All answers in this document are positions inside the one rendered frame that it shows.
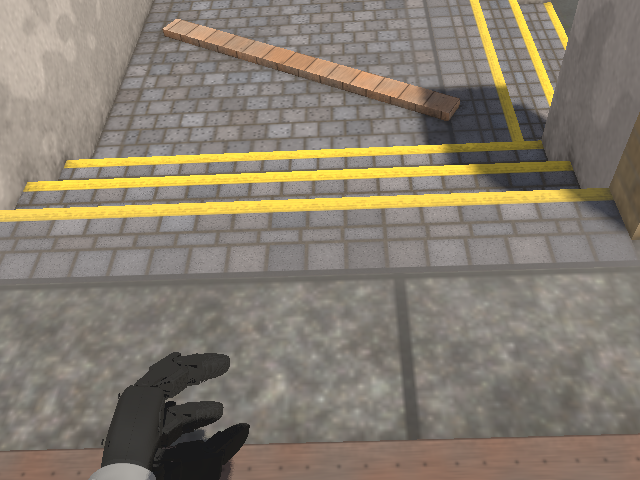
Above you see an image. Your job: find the robot left hand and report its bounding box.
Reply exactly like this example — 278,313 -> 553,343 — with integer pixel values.
101,352 -> 250,480

